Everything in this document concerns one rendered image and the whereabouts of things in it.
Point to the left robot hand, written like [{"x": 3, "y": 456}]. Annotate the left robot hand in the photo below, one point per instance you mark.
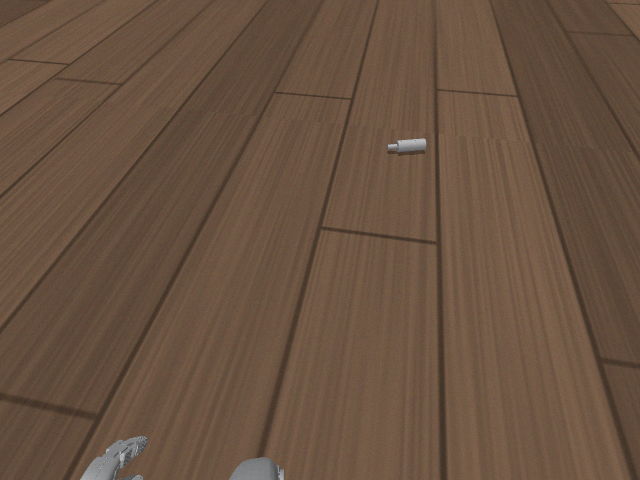
[{"x": 116, "y": 457}]

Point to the bottle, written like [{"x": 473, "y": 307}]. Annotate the bottle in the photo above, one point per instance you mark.
[{"x": 408, "y": 145}]

